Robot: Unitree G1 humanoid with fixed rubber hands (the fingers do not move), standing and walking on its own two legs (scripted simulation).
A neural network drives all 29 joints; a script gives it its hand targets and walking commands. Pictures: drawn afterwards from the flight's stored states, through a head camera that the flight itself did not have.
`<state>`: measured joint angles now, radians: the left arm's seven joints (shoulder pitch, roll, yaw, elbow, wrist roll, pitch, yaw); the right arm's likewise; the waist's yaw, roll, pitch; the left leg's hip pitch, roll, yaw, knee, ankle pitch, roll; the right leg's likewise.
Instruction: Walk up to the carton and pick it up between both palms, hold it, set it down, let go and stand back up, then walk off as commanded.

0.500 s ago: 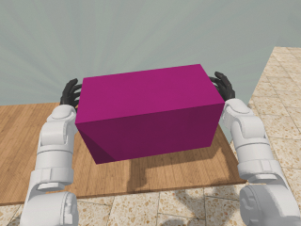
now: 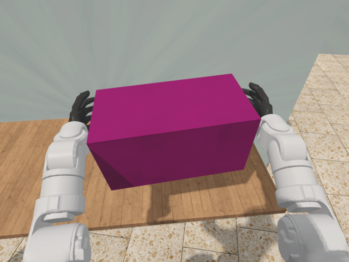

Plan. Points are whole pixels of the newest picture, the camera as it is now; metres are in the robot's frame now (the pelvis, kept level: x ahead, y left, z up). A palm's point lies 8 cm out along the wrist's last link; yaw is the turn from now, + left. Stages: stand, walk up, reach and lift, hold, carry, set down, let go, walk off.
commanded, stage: set down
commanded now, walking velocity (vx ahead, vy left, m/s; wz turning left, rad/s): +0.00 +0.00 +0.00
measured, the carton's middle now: (172, 131) +0.37 +0.01 +0.14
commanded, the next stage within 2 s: none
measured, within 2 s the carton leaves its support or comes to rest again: neither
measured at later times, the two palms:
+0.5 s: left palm (83, 126) +0.39 +0.22 +0.15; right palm (254, 116) +0.39 -0.19 +0.16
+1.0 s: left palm (86, 132) +0.41 +0.22 +0.11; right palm (244, 116) +0.42 -0.18 +0.13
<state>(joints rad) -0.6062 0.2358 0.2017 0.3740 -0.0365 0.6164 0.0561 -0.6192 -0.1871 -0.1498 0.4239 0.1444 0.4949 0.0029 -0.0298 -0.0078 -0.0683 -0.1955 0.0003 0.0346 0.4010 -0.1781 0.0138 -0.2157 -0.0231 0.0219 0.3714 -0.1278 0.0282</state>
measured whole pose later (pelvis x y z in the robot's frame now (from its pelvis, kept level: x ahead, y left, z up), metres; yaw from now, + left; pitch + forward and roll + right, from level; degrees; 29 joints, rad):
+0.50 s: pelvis +0.01 +0.00 +0.00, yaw +0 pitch -1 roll +0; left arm -0.62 0.23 0.24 0.50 -0.03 0.38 0.03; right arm -0.65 -0.17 -0.16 0.54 0.14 0.25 0.01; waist -0.03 0.00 -0.01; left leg -0.20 0.00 0.03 0.40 -0.18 0.01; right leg -0.22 -0.02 0.02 0.37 -0.14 0.03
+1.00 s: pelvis +0.03 +0.00 +0.00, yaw +0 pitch +1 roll +0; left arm -0.54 0.20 0.24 0.50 -0.03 0.28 0.05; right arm -0.61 -0.16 -0.15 0.55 0.14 0.18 0.03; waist -0.01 0.02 0.00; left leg -0.20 0.00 0.03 0.40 -0.22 0.01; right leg -0.22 -0.02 0.02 0.37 -0.17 0.03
